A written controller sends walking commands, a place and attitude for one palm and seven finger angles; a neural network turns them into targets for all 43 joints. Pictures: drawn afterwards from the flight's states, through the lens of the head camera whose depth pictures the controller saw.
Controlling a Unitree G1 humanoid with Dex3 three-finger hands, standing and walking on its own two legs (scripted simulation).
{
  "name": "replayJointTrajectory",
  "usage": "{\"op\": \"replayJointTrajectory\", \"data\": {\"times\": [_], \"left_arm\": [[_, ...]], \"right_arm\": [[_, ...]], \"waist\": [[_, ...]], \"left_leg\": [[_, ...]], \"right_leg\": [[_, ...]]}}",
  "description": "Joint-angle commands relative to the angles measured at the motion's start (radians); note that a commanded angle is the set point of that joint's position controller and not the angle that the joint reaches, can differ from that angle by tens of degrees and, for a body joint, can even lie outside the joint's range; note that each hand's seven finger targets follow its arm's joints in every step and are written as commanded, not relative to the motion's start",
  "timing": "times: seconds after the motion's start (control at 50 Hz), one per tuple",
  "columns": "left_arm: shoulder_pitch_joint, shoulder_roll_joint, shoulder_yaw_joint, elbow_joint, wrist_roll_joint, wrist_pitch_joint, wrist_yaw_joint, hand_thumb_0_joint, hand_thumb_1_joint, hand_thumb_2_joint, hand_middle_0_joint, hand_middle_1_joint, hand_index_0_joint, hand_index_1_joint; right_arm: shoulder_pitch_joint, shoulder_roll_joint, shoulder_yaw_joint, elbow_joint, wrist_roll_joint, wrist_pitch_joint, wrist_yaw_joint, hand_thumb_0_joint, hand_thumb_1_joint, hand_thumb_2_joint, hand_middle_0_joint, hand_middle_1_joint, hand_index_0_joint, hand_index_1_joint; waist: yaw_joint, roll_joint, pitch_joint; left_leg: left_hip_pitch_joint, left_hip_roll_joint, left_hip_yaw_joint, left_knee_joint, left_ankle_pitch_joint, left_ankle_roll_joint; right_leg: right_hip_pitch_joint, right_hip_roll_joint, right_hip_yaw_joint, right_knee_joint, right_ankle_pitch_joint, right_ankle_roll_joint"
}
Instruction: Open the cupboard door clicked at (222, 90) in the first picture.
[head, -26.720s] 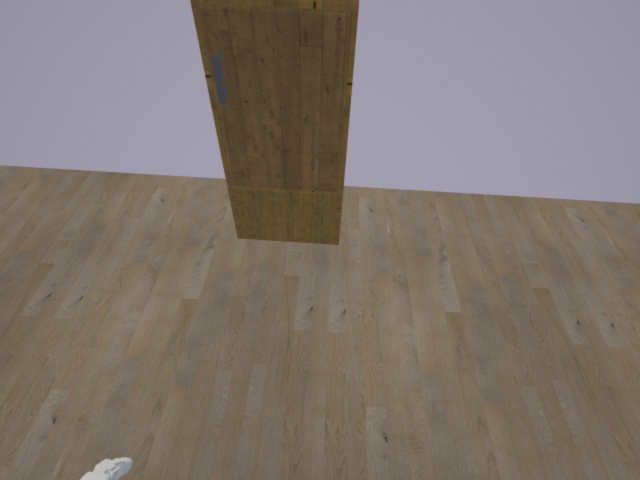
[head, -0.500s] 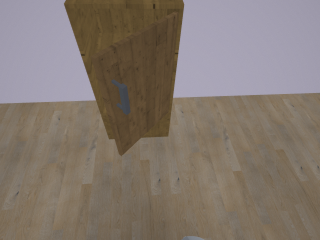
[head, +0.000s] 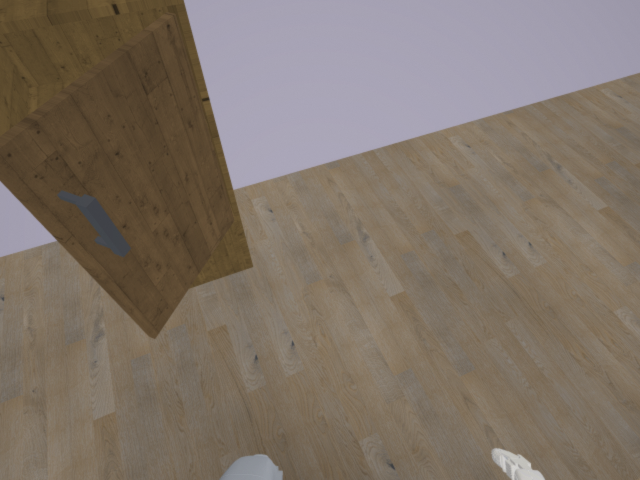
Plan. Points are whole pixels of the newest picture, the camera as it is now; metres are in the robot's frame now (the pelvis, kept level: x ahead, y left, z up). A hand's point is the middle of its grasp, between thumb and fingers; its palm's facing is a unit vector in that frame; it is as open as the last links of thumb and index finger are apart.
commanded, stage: walk to a spot facing it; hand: left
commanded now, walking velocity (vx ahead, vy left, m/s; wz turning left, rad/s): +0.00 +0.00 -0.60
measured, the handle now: (95, 224) +0.46 +0.40 -0.03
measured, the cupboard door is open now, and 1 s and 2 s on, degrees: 46 46 46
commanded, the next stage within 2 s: turn to face it in 1.88 s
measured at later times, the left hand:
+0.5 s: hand (233, 442) +0.18 +0.14 -0.16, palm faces -0.29 -0.91 -0.30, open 7.3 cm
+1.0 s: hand (297, 384) +0.27 +0.06 -0.16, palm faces -0.55 -0.82 -0.18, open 7.4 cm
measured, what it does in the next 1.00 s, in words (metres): walks ahead, turning right: left foot, then right foot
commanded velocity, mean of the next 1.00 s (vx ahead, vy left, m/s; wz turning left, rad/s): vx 0.12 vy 0.00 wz -0.60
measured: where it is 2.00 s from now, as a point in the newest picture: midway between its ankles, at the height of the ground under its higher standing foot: (484, 422)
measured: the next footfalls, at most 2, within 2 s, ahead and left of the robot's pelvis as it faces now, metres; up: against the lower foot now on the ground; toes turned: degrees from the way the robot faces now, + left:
left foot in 0.10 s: +0.05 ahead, +0.13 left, +0.00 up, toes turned -3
right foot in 0.42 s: +0.03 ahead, -0.14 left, +0.00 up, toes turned -19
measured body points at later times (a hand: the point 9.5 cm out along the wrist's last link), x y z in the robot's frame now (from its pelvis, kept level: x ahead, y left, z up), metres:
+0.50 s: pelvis +0.01 -0.03 -0.01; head +0.06 -0.07 +0.43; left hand +0.19 +0.19 -0.14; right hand -0.04 -0.29 -0.17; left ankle +0.00 +0.13 -0.69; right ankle -0.01 -0.13 -0.74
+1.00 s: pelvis +0.09 -0.07 +0.01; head +0.13 -0.07 +0.45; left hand +0.30 +0.10 -0.14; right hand -0.04 -0.28 -0.13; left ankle +0.11 +0.07 -0.74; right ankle +0.01 -0.18 -0.65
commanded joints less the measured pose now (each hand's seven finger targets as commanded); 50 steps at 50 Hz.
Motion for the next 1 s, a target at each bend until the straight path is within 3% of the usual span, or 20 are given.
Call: {"op": "replayJointTrajectory", "data": {"times": [0.0, 0.04, 0.06, 0.08, 0.12, 0.2, 0.3, 0.36, 0.38, 0.4, 0.42, 0.46, 0.56, 0.68, 0.74, 0.76, 0.8, 0.84, 0.9, 0.98], "left_arm": [[-0.011, 0.216, 0.066, -0.084, -0.001, -0.016, 0.006, 0.0, 0.9, 0.9, -0.2, -0.3, -0.2, -0.3], [-0.041, 0.169, 0.055, -0.102, -0.013, -0.012, 0.001, 0.0, 0.9, 0.9, -0.2, -0.3, -0.2, -0.3], [-0.01, 0.108, 0.042, -0.116, -0.021, -0.012, -0.009, 0.0, 0.9, 0.9, -0.2, -0.3, -0.2, -0.3], [-0.052, 0.13, 0.04, -0.132, -0.012, -0.014, -0.016, 0.0, 0.9, 0.9, -0.2, -0.3, -0.2, -0.3], [-0.044, 0.145, 0.055, -0.117, 0.004, -0.011, -0.031, 0.0, 0.9, 0.9, -0.2, -0.3, -0.2, -0.3], [-0.057, 0.101, 0.037, -0.111, -0.006, 0.0, -0.049, 0.0, 0.9, 0.9, -0.2, -0.3, -0.2, -0.3], [-0.107, 0.09, 0.022, -0.128, -0.011, -0.01, -0.054, 0.0, 0.9, 0.9, -0.2, -0.3, -0.2, -0.3], [-0.004, 0.131, 0.031, -0.097, -0.011, -0.02, -0.048, 0.0, 0.9, 0.9, -0.2, -0.3, -0.2, -0.3], [0.075, 0.205, 0.047, -0.07, -0.004, -0.03, -0.036, 0.0, 0.9, 0.9, -0.2, -0.3, -0.2, -0.3], [0.153, 0.327, 0.077, -0.046, 0.003, -0.036, -0.015, 0.0, 0.9, 0.9, -0.2, -0.3, -0.2, -0.3], [0.187, 0.336, 0.075, -0.033, -0.014, -0.034, 0.001, 0.0, 0.9, 0.9, -0.2, -0.3, -0.2, -0.3], [0.055, 0.251, 0.065, -0.068, -0.009, -0.022, 0.015, 0.0, 0.9, 0.9, -0.2, -0.3, -0.2, -0.3], [0.002, 0.226, 0.049, -0.091, -0.004, -0.032, 0.018, 0.0, 0.9, 0.9, -0.2, -0.3, -0.2, -0.3], [0.018, 0.233, 0.058, -0.091, 0.002, -0.034, -0.001, 0.0, 0.9, 0.9, -0.2, -0.3, -0.2, -0.3], [-0.036, 0.217, 0.059, -0.103, -0.002, -0.038, -0.013, 0.0, 0.9, 0.9, -0.2, -0.3, -0.2, -0.3], [-0.057, 0.185, 0.052, -0.111, -0.002, -0.04, -0.017, 0.0, 0.9, 0.9, -0.2, -0.3, -0.2, -0.3], [-0.101, 0.1, 0.031, -0.171, -0.014, -0.047, -0.032, 0.0, 0.9, 0.9, -0.2, -0.3, -0.2, -0.3], [-0.146, 0.138, 0.051, -0.178, 0.004, -0.06, -0.059, 0.0, 0.9, 0.9, -0.2, -0.3, -0.2, -0.3], [-0.107, 0.092, 0.042, -0.134, 0.01, -0.048, -0.077, 0.0, 0.9, 0.9, -0.2, -0.3, -0.2, -0.3], [-0.16, 0.044, 0.011, -0.136, 0.003, -0.046, -0.087, 0.0, 0.9, 0.9, -0.2, -0.3, -0.2, -0.3]], "right_arm": [[0.09, -0.059, -0.008, -0.055, 0.008, -0.025, -0.016, 0.0, -0.9, -0.9, 0.2, 0.3, 0.2, 0.3], [0.175, -0.109, -0.015, -0.033, 0.005, -0.043, -0.028, 0.0, -0.9, -0.9, 0.2, 0.3, 0.2, 0.3], [0.184, -0.204, -0.032, -0.043, -0.01, -0.05, -0.03, 0.0, -0.9, -0.9, 0.2, 0.3, 0.2, 0.3], [0.204, -0.241, -0.035, -0.053, -0.018, -0.047, -0.036, 0.0, -0.9, -0.9, 0.2, 0.3, 0.2, 0.3], [0.14, -0.174, -0.011, -0.069, -0.031, -0.053, -0.038, 0.0, -0.9, -0.9, 0.2, 0.3, 0.2, 0.3], [0.133, -0.145, 0.0, -0.072, -0.03, -0.052, -0.035, 0.0, -0.9, -0.9, 0.2, 0.3, 0.2, 0.3], [0.22, -0.184, -0.019, -0.038, -0.028, -0.044, -0.024, 0.0, -0.9, -0.9, 0.2, 0.3, 0.2, 0.3], [0.189, -0.198, -0.027, -0.045, -0.017, -0.038, -0.014, 0.0, -0.9, -0.9, 0.2, 0.3, 0.2, 0.3], [0.181, -0.163, -0.024, -0.06, -0.004, -0.037, -0.009, 0.0, -0.9, -0.9, 0.2, 0.3, 0.2, 0.3], [0.104, -0.069, -0.001, -0.117, 0.003, -0.036, -0.004, 0.0, -0.9, -0.9, 0.2, 0.3, 0.2, 0.3], [0.078, -0.11, 0.0, -0.119, 0.004, -0.023, -0.016, 0.0, -0.9, -0.9, 0.2, 0.3, 0.2, 0.3], [0.076, -0.098, -0.008, -0.092, 0.003, -0.016, -0.014, 0.0, -0.9, -0.9, 0.2, 0.3, 0.2, 0.3], [0.089, -0.067, -0.002, -0.054, 0.004, -0.01, -0.003, 0.0, -0.9, -0.9, 0.2, 0.3, 0.2, 0.3], [0.06, -0.071, -0.007, -0.082, -0.003, -0.03, 0.008, 0.0, -0.9, -0.9, 0.2, 0.3, 0.2, 0.3], [0.144, -0.077, -0.01, -0.061, -0.005, -0.052, 0.007, 0.0, -0.9, -0.9, 0.2, 0.3, 0.2, 0.3], [0.225, -0.095, -0.013, -0.031, -0.006, -0.063, 0.0, 0.0, -0.9, -0.9, 0.2, 0.3, 0.2, 0.3], [0.398, -0.257, -0.04, -0.005, -0.034, -0.076, -0.02, 0.0, -0.9, -0.9, 0.2, 0.3, 0.2, 0.3], [0.31, -0.211, -0.023, -0.042, -0.035, -0.081, -0.013, 0.0, -0.9, -0.9, 0.2, 0.3, 0.2, 0.3], [0.246, -0.132, 0.003, -0.04, -0.032, -0.099, -0.013, 0.0, -0.9, -0.9, 0.2, 0.3, 0.2, 0.3], [0.371, -0.117, 0.01, 0.015, -0.027, -0.112, -0.015, 0.0, -0.9, -0.9, 0.2, 0.3, 0.2, 0.3]], "waist": [[-0.023, -0.101, -0.133], [-0.069, 0.015, -0.167], [-0.065, 0.297, -0.181], [-0.077, 0.327, -0.147], [-0.028, 0.179, -0.106], [-0.015, 0.206, -0.102], [-0.06, 0.243, -0.145], [0.0, 0.186, -0.163], [0.037, 0.021, -0.219], [0.086, -0.322, -0.205], [0.106, -0.292, -0.216], [0.041, -0.25, -0.146], [-0.001, -0.091, -0.167], [0.014, -0.122, -0.117], [-0.041, -0.112, -0.077], [-0.082, -0.03, -0.094], [-0.151, 0.402, -0.114], [-0.098, 0.135, -0.006], [-0.042, 0.166, 0.001], [-0.07, 0.2, -0.071]], "left_leg": [[0.125, -0.024, -0.024, -0.244, 0.076, 0.012], [0.368, 0.062, -0.105, -0.497, 0.163, 0.041], [0.459, 0.313, -0.379, -0.608, 0.167, 0.119], [0.383, 0.462, -0.48, -0.636, 0.306, 0.216], [0.247, 0.378, -0.329, -0.606, 0.454, 0.234], [0.298, 0.254, -0.045, -0.5, 0.726, 0.165], [0.358, 0.277, 0.016, -0.437, 0.745, 0.153], [0.252, 0.257, 0.068, -0.293, 0.625, 0.086], [0.093, 0.197, 0.133, -0.117, 0.45, 0.03], [-0.18, 0.033, 0.171, 0.147, -0.179, -0.022], [-0.196, 0.052, 0.002, 0.267, -0.235, -0.009], [-0.217, 0.084, -0.031, 0.302, -0.098, -0.009], [-0.081, 0.038, -0.004, 0.122, 0.012, -0.03], [-0.025, 0.006, -0.004, -0.072, 0.017, -0.014], [0.217, -0.023, 0.01, -0.311, 0.083, 0.0], [0.393, 0.008, -0.014, -0.441, 0.085, 0.012], [0.532, 0.465, -0.588, -0.717, -0.309, 0.172], [0.33, 0.453, -0.516, -0.764, -0.223, 0.232], [0.304, 0.314, -0.181, -0.69, 0.108, 0.148], [0.448, 0.259, 0.046, -0.605, 0.537, 0.123]], "right_leg": [[0.045, -0.225, 0.314, -0.135, 0.248, -0.127], [-0.141, -0.122, 0.234, -0.034, 0.077, -0.043], [-0.302, 0.015, 0.074, 0.165, -0.202, 0.016], [-0.32, 0.006, -0.051, 0.401, -0.392, 0.056], [-0.264, -0.041, -0.053, 0.604, -0.294, 0.074], [-0.249, -0.072, -0.131, 0.55, -0.226, 0.092], [-0.116, -0.061, -0.214, 0.245, -0.215, 0.072], [0.12, -0.054, -0.218, -0.033, 0.019, 0.04], [0.33, -0.175, -0.058, -0.102, 0.281, -0.012], [0.423, -0.445, 0.318, -0.146, 0.664, -0.131], [0.377, -0.47, 0.322, -0.139, 0.683, -0.211], [0.278, -0.356, 0.264, -0.158, 0.41, -0.193], [0.199, -0.273, 0.174, -0.132, 0.466, -0.16], [0.12, -0.257, 0.303, -0.234, -0.104, -0.171], [-0.087, -0.202, 0.297, -0.209, -0.318, -0.132], [-0.222, -0.149, 0.256, -0.128, -0.367, -0.091], [-0.503, 0.037, -0.086, 0.408, -0.428, 0.022], [-0.469, -0.094, -0.057, 0.602, -0.256, 0.026], [-0.436, -0.134, -0.105, 0.631, -0.105, 0.047], [-0.427, -0.127, -0.189, 0.504, -0.042, 0.053]]}}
